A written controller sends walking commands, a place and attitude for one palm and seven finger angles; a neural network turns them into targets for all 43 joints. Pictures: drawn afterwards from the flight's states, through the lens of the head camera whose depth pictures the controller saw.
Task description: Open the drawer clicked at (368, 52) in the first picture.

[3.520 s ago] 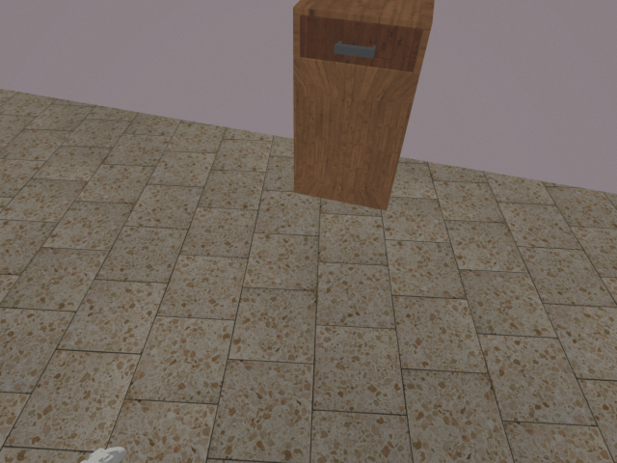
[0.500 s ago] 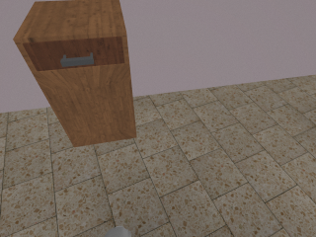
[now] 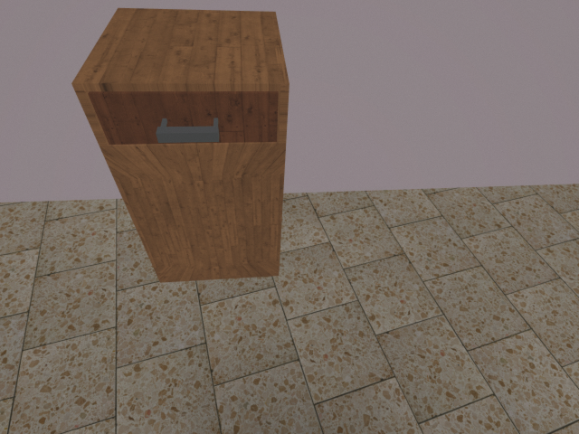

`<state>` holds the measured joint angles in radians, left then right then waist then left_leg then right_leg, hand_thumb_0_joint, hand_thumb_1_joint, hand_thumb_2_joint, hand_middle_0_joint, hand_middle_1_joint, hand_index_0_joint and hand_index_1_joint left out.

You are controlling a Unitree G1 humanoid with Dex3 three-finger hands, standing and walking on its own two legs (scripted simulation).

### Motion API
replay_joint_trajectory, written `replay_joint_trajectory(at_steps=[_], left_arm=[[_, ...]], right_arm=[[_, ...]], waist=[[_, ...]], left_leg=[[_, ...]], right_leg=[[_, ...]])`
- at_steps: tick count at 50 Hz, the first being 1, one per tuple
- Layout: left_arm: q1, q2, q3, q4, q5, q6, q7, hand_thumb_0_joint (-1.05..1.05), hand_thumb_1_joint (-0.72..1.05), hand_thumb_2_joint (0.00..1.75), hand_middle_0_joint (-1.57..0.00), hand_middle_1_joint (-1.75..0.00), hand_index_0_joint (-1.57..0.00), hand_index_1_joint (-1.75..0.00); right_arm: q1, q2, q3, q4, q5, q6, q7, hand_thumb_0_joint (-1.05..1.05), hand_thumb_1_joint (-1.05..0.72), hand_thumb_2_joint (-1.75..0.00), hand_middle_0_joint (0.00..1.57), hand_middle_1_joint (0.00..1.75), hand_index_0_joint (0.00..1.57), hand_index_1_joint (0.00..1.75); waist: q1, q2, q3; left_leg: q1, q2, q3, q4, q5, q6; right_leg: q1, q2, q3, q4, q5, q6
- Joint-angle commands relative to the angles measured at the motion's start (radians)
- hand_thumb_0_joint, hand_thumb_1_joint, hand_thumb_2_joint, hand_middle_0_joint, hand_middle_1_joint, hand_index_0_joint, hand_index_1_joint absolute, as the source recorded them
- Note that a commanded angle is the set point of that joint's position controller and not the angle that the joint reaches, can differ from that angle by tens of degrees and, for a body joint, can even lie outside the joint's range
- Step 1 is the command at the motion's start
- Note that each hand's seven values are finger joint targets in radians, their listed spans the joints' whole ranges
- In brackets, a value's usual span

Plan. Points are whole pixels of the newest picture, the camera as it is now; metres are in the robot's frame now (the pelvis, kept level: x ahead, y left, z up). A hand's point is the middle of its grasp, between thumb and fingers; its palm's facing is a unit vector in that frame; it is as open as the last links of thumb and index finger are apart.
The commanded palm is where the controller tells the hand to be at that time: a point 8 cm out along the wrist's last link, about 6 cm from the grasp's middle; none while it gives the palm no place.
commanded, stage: turn to face it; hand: left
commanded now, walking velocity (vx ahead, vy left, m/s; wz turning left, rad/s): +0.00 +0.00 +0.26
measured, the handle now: (189, 128) +0.75 +0.27 -0.03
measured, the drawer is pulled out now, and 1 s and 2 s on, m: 0.00 0.00 0.00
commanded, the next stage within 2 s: take the last steps up to it in 0.06 s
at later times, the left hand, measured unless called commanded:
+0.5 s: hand out of the picture -0.03 +0.14 -0.18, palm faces +0.23 -0.96 -0.18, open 7.4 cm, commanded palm none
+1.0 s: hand (213, 378) +0.24 +0.14 -0.17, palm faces +0.18 -0.96 -0.22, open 7.4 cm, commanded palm none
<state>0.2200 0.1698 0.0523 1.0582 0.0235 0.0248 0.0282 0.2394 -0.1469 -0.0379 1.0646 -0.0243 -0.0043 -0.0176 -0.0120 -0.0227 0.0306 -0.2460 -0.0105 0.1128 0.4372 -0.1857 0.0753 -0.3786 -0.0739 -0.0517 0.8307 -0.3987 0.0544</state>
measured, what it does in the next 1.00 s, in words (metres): walks ahead: right foot, then left foot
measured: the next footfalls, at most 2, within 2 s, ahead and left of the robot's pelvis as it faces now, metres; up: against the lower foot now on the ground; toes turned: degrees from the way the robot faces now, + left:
right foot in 0.14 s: +0.06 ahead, -0.14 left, +0.00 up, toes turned -3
left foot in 0.52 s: +0.05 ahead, +0.12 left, +0.00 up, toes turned +15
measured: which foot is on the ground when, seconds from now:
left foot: down 0.00-0.14, up 0.16-0.50, down 0.52-0.86, up 0.88-1.00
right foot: up 0.00-0.12, down 0.14-0.54, up 0.56-0.84, down 0.86-1.00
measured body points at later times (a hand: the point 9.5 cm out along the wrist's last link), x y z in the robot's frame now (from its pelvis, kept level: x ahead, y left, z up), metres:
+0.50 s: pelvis +0.04 -0.02 +0.00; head +0.05 -0.02 +0.45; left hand -0.04 +0.19 -0.16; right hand +0.11 -0.25 -0.15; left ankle +0.01 +0.11 -0.73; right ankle +0.02 -0.13 -0.74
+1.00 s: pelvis +0.20 -0.05 -0.01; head +0.23 -0.07 +0.44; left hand +0.23 +0.19 -0.15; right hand +0.20 -0.28 -0.18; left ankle +0.10 +0.07 -0.66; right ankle +0.24 -0.13 -0.74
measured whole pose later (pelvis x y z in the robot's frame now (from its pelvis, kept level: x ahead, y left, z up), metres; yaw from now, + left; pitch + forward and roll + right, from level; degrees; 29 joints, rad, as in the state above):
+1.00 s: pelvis +0.20 -0.05 -0.01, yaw +8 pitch -1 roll +0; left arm 0.20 0.15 0.06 1.04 0.02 -0.07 0.01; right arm 0.32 -0.16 -0.06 1.13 -0.02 0.00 0.00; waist -0.01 0.04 0.06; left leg -0.37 0.10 0.05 1.16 -0.40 0.02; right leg -0.29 -0.03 -0.18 0.57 -0.27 -0.06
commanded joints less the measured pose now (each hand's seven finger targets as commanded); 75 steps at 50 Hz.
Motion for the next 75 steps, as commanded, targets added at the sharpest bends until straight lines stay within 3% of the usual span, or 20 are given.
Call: replay_joint_trajectory(at_steps=[1, 5, 8, 14, 19, 24, 26, 27, 31, 39, 41, 42, 43, 44, 49, 52, 59, 63, 69, 75], left_arm=[[0.037, 0.031, 0.003, -0.054, -0.005, -0.007, 0.007, 0.00, 0.90, 0.90, -0.20, -0.30, -0.20, -0.30], [0.107, 0.052, 0.006, -0.039, -0.008, -0.023, 0.014, 0.00, 0.90, 0.90, -0.20, -0.30, -0.20, -0.30], [0.096, 0.187, 0.021, -0.059, -0.001, -0.034, 0.019, 0.00, 0.90, 0.90, -0.20, -0.30, -0.20, -0.30], [0.103, 0.111, 0.019, -0.045, 0.005, -0.057, 0.007, 0.00, 0.90, 0.90, -0.20, -0.30, -0.20, -0.30], [0.191, 0.133, 0.024, -0.002, 0.013, -0.071, -0.007, 0.00, 0.90, 0.90, -0.20, -0.30, -0.20, -0.30], [0.159, 0.116, 0.019, 0.018, -0.007, -0.065, -0.020, 0.00, 0.90, 0.90, -0.20, -0.30, -0.20, -0.30], [0.118, 0.037, 0.002, -0.016, -0.011, -0.065, -0.031, 0.00, 0.90, 0.90, -0.20, -0.30, -0.20, -0.30], [0.049, 0.033, -0.002, -0.055, -0.001, -0.067, -0.033, 0.00, 0.90, 0.90, -0.20, -0.30, -0.20, -0.30], [0.011, 0.046, 0.014, -0.042, 0.005, -0.061, -0.048, 0.00, 0.90, 0.90, -0.20, -0.30, -0.20, -0.30], [0.036, 0.022, 0.014, -0.036, -0.002, -0.056, -0.057, 0.00, 0.90, 0.90, -0.20, -0.30, -0.20, -0.30], [0.159, 0.054, 0.028, 0.003, 0.002, -0.064, -0.052, 0.00, 0.90, 0.90, -0.20, -0.30, -0.20, -0.30], [0.274, 0.108, 0.041, 0.037, 0.007, -0.076, -0.045, 0.00, 0.90, 0.90, -0.20, -0.30, -0.20, -0.30], [0.374, 0.226, 0.068, 0.060, 0.012, -0.085, -0.031, 0.00, 0.90, 0.90, -0.20, -0.30, -0.20, -0.30], [0.384, 0.254, 0.063, 0.051, -0.009, -0.080, -0.023, 0.00, 0.90, 0.90, -0.20, -0.30, -0.20, -0.30], [0.089, 0.091, 0.022, -0.022, -0.002, -0.090, -0.004, 0.00, 0.90, 0.90, -0.20, -0.30, -0.20, -0.30], [0.082, 0.075, 0.012, -0.019, 0.002, -0.095, -0.005, 0.00, 0.90, 0.90, -0.20, -0.30, -0.20, -0.30], [0.108, 0.079, 0.000, 0.012, -0.003, -0.077, 0.003, 0.00, 0.90, 0.90, -0.20, -0.30, -0.20, -0.30], [0.170, 0.033, -0.020, 0.014, -0.019, -0.045, 0.023, 0.00, 0.90, 0.90, -0.20, -0.30, -0.20, -0.30], [0.146, 0.076, 0.002, -0.014, -0.012, 0.007, 0.016, 0.00, 0.90, 0.90, -0.20, -0.30, -0.20, -0.30], [0.100, 0.054, 0.024, -0.075, -0.010, 0.013, 0.005, 0.00, 0.90, 0.90, -0.20, -0.30, -0.20, -0.30]], right_arm=[[0.042, -0.160, -0.036, -0.039, 0.000, -0.001, -0.010, 0.00, -0.90, -0.90, 0.20, 0.30, 0.20, 0.30], [0.021, -0.149, -0.038, -0.046, 0.012, 0.004, -0.004, 0.00, -0.90, -0.90, 0.20, 0.30, 0.20, 0.30], [0.001, -0.075, -0.027, -0.084, 0.018, 0.017, 0.006, 0.00, -0.90, -0.90, 0.20, 0.30, 0.20, 0.30], [0.028, -0.065, -0.033, -0.050, -0.002, 0.020, 0.025, 0.00, -0.90, -0.90, 0.20, 0.30, 0.20, 0.30], [-0.044, -0.045, -0.026, -0.079, 0.001, -0.003, 0.033, 0.00, -0.90, -0.90, 0.20, 0.30, 0.20, 0.30], [0.091, -0.057, -0.018, -0.023, 0.004, -0.027, 0.021, 0.00, -0.90, -0.90, 0.20, 0.30, 0.20, 0.30], [0.238, -0.183, -0.045, 0.021, -0.005, -0.038, 0.005, 0.00, -0.90, -0.90, 0.20, 0.30, 0.20, 0.30], [0.308, -0.228, -0.055, 0.029, -0.008, -0.034, -0.001, 0.00, -0.90, -0.90, 0.20, 0.30, 0.20, 0.30], [0.179, -0.138, -0.026, 0.008, -0.005, -0.048, -0.011, 0.00, -0.90, -0.90, 0.20, 0.30, 0.20, 0.30], [0.138, -0.162, -0.040, 0.018, -0.007, -0.050, -0.006, 0.00, -0.90, -0.90, 0.20, 0.30, 0.20, 0.30], [0.123, -0.156, -0.039, 0.023, -0.002, -0.046, -0.005, 0.00, -0.90, -0.90, 0.20, 0.30, 0.20, 0.30], [0.124, -0.131, -0.036, 0.021, 0.005, -0.048, 0.000, 0.00, -0.90, -0.90, 0.20, 0.30, 0.20, 0.30], [0.156, -0.050, -0.020, -0.001, 0.015, -0.052, 0.010, 0.00, -0.90, -0.90, 0.20, 0.30, 0.20, 0.30], [0.127, -0.075, -0.022, -0.033, 0.020, -0.039, 0.008, 0.00, -0.90, -0.90, 0.20, 0.30, 0.20, 0.30], [0.092, -0.037, -0.025, -0.003, 0.003, -0.024, 0.015, 0.00, -0.90, -0.90, 0.20, 0.30, 0.20, 0.30], [0.123, -0.013, -0.017, 0.003, 0.000, -0.006, 0.017, 0.00, -0.90, -0.90, 0.20, 0.30, 0.20, 0.30], [0.031, -0.009, 0.009, -0.019, 0.011, -0.026, 0.007, 0.00, -0.90, -0.90, 0.20, 0.30, 0.20, 0.30], [0.079, -0.141, -0.005, -0.003, 0.017, -0.029, -0.019, 0.00, -0.90, -0.90, 0.20, 0.30, 0.20, 0.30], [0.021, -0.180, -0.034, -0.031, 0.011, 0.012, -0.049, 0.00, -0.90, -0.90, 0.20, 0.30, 0.20, 0.30], [-0.078, -0.210, -0.065, -0.088, -0.001, 0.027, -0.037, 0.00, -0.90, -0.90, 0.20, 0.30, 0.20, 0.30]], waist=[[-0.001, 0.151, -0.018], [0.040, 0.080, -0.040], [0.036, -0.212, -0.018], [0.027, -0.098, 0.060], [0.066, -0.108, 0.059], [-0.003, -0.046, 0.010], [-0.074, 0.274, -0.010], [-0.105, 0.304, 0.030], [-0.046, 0.200, 0.145], [0.011, 0.161, 0.082], [0.075, 0.090, 0.033], [0.130, -0.021, -0.024], [0.157, -0.336, -0.104], [0.145, -0.319, -0.115], [0.015, -0.014, 0.031], [-0.014, -0.060, 0.030], [0.015, -0.051, -0.020], [0.015, 0.157, -0.103], [0.001, 0.221, -0.055], [0.007, 0.144, -0.187]], left_leg=[[0.034, 0.278, -0.282, -0.157, 0.192, 0.094], [-0.061, 0.210, -0.258, -0.051, 0.146, 0.029], [-0.157, 0.021, -0.066, 0.255, -0.287, -0.092], [-0.252, 0.082, -0.068, 0.505, -0.220, -0.086], [-0.207, 0.081, -0.022, 0.291, -0.261, -0.079], [0.139, 0.052, 0.039, -0.007, -0.091, -0.076], [0.350, 0.319, -0.322, -0.158, -0.229, 0.020], [0.357, 0.440, -0.479, -0.255, -0.239, 0.106], [0.177, 0.372, -0.285, -0.272, -0.089, 0.086], [0.088, 0.282, -0.079, -0.162, 0.072, 0.041], [0.011, 0.236, -0.037, -0.003, 0.071, 0.002], [-0.075, 0.174, 0.023, 0.204, 0.044, -0.031], [-0.264, 0.054, 0.076, 0.523, -0.291, -0.068], [-0.310, 0.053, -0.032, 0.725, -0.435, -0.052], [-0.245, 0.158, -0.098, 0.732, -0.154, -0.060], [-0.208, 0.143, -0.055, 0.579, -0.122, -0.084], [-0.055, 0.090, -0.031, 0.132, -0.002, -0.097], [0.215, 0.286, -0.172, 0.031, 0.827, -0.001], [0.187, 0.393, -0.229, -0.060, 0.915, 0.134], [0.204, 0.363, -0.162, -0.018, 0.663, 0.114]], right_leg=[[0.031, 0.007, -0.002, -0.108, -0.012, -0.004], [0.233, 0.003, 0.005, -0.401, 0.207, -0.013], [0.186, -0.343, 0.304, -0.581, 0.286, -0.199], [0.202, -0.235, 0.158, -0.642, 0.036, -0.185], [0.254, -0.241, 0.165, -0.639, 0.016, -0.214], [0.099, -0.137, 0.041, -0.498, 0.003, -0.142], [-0.172, -0.007, -0.101, -0.159, -0.034, -0.065], [-0.297, 0.026, -0.098, 0.040, -0.152, -0.060], [-0.302, -0.065, 0.013, 0.217, -0.002, -0.062], [0.003, 0.003, -0.109, -0.165, 0.142, -0.042], [0.216, 0.037, -0.123, -0.267, 0.227, -0.056], [0.381, -0.019, -0.035, -0.321, 0.196, -0.081], [0.521, -0.278, 0.335, -0.477, 0.153, -0.163], [0.474, -0.369, 0.504, -0.612, 0.070, -0.220], [0.132, -0.257, 0.181, -0.627, 0.227, -0.210], [0.117, -0.210, 0.056, -0.633, 0.359, -0.206], [0.244, -0.162, 0.012, -0.493, 0.663, -0.195], [0.146, -0.028, -0.040, -0.355, 0.251, -0.052], [0.007, 0.015, 0.033, 0.075, -0.187, -0.044], [-0.015, 0.028, 0.052, 0.095, -0.115, -0.032]])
